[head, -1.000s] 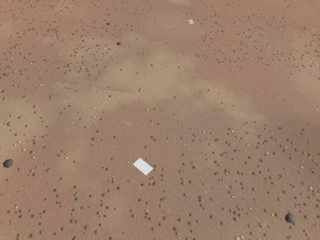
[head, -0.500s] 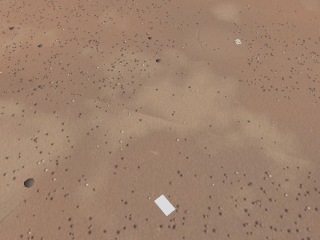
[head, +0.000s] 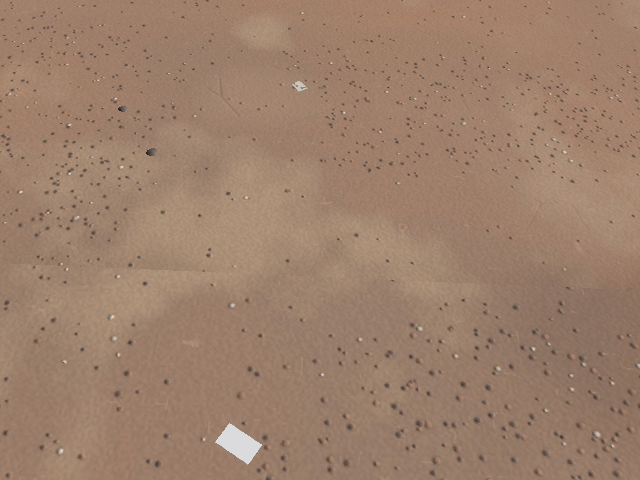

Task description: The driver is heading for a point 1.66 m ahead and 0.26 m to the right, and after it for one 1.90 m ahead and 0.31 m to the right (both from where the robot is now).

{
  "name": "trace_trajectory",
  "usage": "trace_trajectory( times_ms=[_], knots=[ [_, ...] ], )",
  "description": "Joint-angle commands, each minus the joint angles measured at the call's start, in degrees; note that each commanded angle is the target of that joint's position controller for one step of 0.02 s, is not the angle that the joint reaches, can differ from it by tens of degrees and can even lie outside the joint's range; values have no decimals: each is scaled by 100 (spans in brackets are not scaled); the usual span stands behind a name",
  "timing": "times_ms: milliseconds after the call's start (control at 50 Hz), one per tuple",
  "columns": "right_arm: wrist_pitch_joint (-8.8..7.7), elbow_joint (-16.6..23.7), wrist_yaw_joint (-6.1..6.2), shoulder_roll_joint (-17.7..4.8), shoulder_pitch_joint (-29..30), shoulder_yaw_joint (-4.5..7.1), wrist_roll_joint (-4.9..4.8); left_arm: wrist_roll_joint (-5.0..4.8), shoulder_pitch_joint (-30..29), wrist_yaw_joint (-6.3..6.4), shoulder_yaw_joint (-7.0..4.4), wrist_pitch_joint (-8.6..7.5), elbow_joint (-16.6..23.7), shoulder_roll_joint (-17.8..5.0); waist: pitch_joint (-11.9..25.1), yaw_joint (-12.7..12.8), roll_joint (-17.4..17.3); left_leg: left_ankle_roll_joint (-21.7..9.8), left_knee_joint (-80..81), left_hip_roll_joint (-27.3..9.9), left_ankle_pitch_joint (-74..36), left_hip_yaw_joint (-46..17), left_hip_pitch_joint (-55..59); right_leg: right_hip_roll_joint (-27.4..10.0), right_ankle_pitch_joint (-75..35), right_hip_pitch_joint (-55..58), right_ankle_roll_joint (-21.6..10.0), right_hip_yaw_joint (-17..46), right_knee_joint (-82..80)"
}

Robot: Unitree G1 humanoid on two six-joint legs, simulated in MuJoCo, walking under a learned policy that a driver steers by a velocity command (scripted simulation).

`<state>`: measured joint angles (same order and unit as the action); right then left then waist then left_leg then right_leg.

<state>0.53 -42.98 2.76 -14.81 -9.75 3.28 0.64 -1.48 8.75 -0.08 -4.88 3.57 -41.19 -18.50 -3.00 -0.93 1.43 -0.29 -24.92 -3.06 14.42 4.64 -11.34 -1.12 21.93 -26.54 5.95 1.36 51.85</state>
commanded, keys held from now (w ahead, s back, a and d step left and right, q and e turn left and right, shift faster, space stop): e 0.08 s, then w+e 0.24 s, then w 0.68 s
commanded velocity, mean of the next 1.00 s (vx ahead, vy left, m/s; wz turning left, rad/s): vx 0.34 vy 0.00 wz -0.31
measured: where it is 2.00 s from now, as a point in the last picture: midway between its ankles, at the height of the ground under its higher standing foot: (420, 317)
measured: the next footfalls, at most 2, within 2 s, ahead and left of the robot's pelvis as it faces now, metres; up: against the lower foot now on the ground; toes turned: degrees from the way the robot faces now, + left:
right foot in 0.12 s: +0.04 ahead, -0.14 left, +0.00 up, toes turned -7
left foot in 0.60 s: +0.31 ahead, +0.04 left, +0.00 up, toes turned -17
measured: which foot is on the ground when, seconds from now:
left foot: down 0.00-0.12, up 0.14-0.58, down 0.60-1.00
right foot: up 0.00-0.10, down 0.12-0.60, up 0.62-1.00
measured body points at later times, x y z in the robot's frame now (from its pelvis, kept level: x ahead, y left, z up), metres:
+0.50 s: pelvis +0.10 -0.05 +0.00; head +0.12 -0.07 +0.45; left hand +0.23 +0.22 -0.10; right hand +0.22 -0.35 -0.09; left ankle +0.26 +0.07 -0.71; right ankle +0.00 -0.13 -0.74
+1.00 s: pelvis +0.37 -0.09 -0.01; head +0.38 -0.09 +0.44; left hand +0.63 +0.04 -0.10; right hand +0.28 -0.31 -0.14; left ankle +0.27 +0.05 -0.74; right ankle +0.50 -0.27 -0.70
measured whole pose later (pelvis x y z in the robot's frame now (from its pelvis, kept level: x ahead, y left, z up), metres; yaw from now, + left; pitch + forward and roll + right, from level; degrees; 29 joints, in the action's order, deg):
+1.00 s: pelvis +0.37 -0.09 -0.01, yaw -18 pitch +4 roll +1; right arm -6.6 -48.4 -4.1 -11.3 -25.8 0.1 4.0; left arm 4.1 5.4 -4.1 0.8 -3.6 -41.2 -13.0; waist 3.4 -5.3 1.9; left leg -2.5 -12.8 2.7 18.4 1.5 1.1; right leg -3.1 -3.1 -40.2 -2.6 0.5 36.4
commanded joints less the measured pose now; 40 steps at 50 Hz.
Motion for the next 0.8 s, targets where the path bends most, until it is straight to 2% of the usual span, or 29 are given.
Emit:
trace_trajectory(
  times_ms=[20,60,80,100,120,140,160,180,200,220,240,280,340,400,480,540,560,580,600,620,640,660,680,700,720,740,760,780,800],
  knots=[
    [-22,286,-36,-1321,-45,377,-50,5,-364,-83,-48,-58,637,-398,581,-185,-1190,-1195,425,-1419,-2861,-768,795,12,19,49,-111,-418,-727],
    [-42,264,-90,-1353,0,400,-136,6,-283,-126,-82,-12,671,-442,564,-120,-1217,-1104,228,-1494,-2832,-704,782,56,-152,343,-290,-529,-1324],
    [-53,258,-104,-1353,86,406,-198,8,-134,-148,-104,4,644,-436,574,9,-1174,-972,13,-1473,-2763,-599,698,109,-510,649,-432,-608,-1858],
    [-64,215,-116,-1310,47,406,-254,7,101,-143,-132,14,567,-436,685,123,-1072,-754,-227,-1391,-2069,-419,454,253,-975,1189,-621,-716,-2465],
    [-89,84,-145,-1111,-262,362,-205,-6,434,-87,-224,19,466,-624,852,193,-634,-398,-815,-1176,-1006,-105,-186,234,-1377,2122,-864,-396,-2845],
    [-113,217,-186,-645,-173,218,43,-43,913,10,-394,-7,426,-1208,984,263,846,124,-2577,-560,1184,477,-1776,-1020,-2057,3281,-1400,1424,-3053],
    [-199,657,-175,-577,390,172,73,77,1171,-56,-419,-193,480,-1560,1061,516,1495,309,-3783,307,2555,-206,-3312,-2088,-903,3359,-2659,3584,-3476],
    [-285,712,-207,-901,718,259,-84,127,1173,-115,-308,-374,465,-1168,910,697,836,212,-4211,65,2229,-825,-3624,-2004,333,3234,-2715,3564,-3842],
    [-346,722,-255,-1064,787,316,-194,102,965,-100,-215,-483,432,-909,497,531,789,48,-4060,-92,1630,-907,-3704,-1740,1159,2916,-2404,3172,-3995],
    [-389,598,-243,-1127,708,362,-158,62,715,-56,-167,-524,469,-792,243,391,554,18,-3833,-186,1137,-885,-3627,-1493,1266,2643,-2151,2843,-4055],
    [-421,559,-228,-1165,659,380,-71,35,545,-8,-114,-525,505,-700,125,300,607,62,-3493,-215,704,-899,-3494,-1319,1009,2457,-2037,2594,-4131],
    [-522,486,-265,-1012,551,354,-21,118,531,70,-85,-552,567,-685,170,206,604,158,-3056,-91,-46,-807,-3062,-1026,316,2223,-1948,2204,-4246],
    [-607,452,-309,-775,625,267,-45,102,681,125,-117,-616,540,-763,235,247,493,305,-1959,70,-775,-732,-2661,-821,-492,2092,-1863,1700,-4170],
    [-638,498,-378,-623,876,164,-89,67,915,121,-129,-644,411,-810,180,430,616,409,-1099,144,-1180,-669,-2134,-793,-709,1814,-1798,1484,-4114],
    [-704,650,-465,-722,1169,126,-161,31,1230,63,-127,-654,231,-849,-27,579,553,262,-624,147,-1123,-674,-1890,-1024,-609,1804,-1827,1698,-3979],
    [-766,652,-491,-873,970,156,-183,37,1282,37,-120,-624,159,-835,-43,437,670,23,-380,185,-775,-585,-1526,-1166,-1001,2025,-1754,1882,-3747],
    [-781,587,-482,-900,733,177,-174,29,1243,37,-104,-602,153,-798,14,277,685,-76,-194,234,-780,-495,-1168,-1113,-1325,2025,-1680,1836,-3545],
    [-788,453,-447,-1005,293,241,-144,50,1243,44,-63,-593,155,-700,251,56,641,-211,-66,319,-776,-426,-477,-908,-1993,1940,-1563,1688,-3083],
    [-807,332,-404,-1220,-436,321,-95,98,1195,47,28,-601,204,-461,807,-301,379,-500,-105,-127,-748,-890,624,-565,-2326,1561,-1350,1333,-1937],
    [-801,195,-395,-1789,-1211,465,5,50,1480,79,137,-657,406,-135,1648,-398,-948,-1258,131,-1275,136,-2857,2479,221,-1363,-106,-895,581,97],
    [-772,19,-480,-1605,-1611,430,-64,8,1522,112,138,-733,454,-226,1747,-459,-1749,-1620,956,-1839,1468,-4621,2870,519,1119,-1253,-739,728,1310],
    [-761,14,-485,-1186,-1350,289,-145,-90,1174,86,17,-761,438,-657,973,-434,-1194,-1441,1064,-1779,2043,-4268,2373,217,843,-1844,-808,907,1835],
    [-893,170,-380,-153,-1183,-142,398,793,948,-141,215,-1005,143,-107,171,-423,-1135,-1341,1309,-1258,2552,-3446,1486,319,151,-2283,-953,832,2397],
    [-878,134,-333,-21,-1044,-202,372,880,942,-191,224,-1056,131,62,186,-215,-1070,-1300,1432,-1167,1980,-2992,1212,115,-267,-2259,-1050,733,2112],
    [-863,222,-292,57,-835,-243,265,863,854,-234,269,-1044,151,147,225,-78,-826,-1262,1521,-1094,1442,-2681,953,-53,-581,-2118,-1071,650,1804],
    [-850,299,-270,17,-617,-250,193,783,761,-274,286,-1018,130,205,288,46,-703,-1218,1639,-992,1032,-2403,629,-161,-747,-1845,-1037,592,1535],
    [-853,322,-271,-134,-564,-212,193,690,680,-298,258,-975,138,90,372,84,-682,-1251,1723,-942,748,-2198,458,-211,-804,-1717,-932,516,1331],
    [-853,314,-286,-249,-627,-167,236,642,556,-307,247,-938,138,11,431,32,-702,-1309,1769,-908,484,-1976,507,-230,-970,-1791,-798,432,1107],
    [-852,300,-321,-369,-706,-134,302,639,403,-316,270,-913,154,9,409,-17,-648,-1402,1806,-896,131,-1804,494,-267,-1250,-1910,-689,345,858]
  ],
)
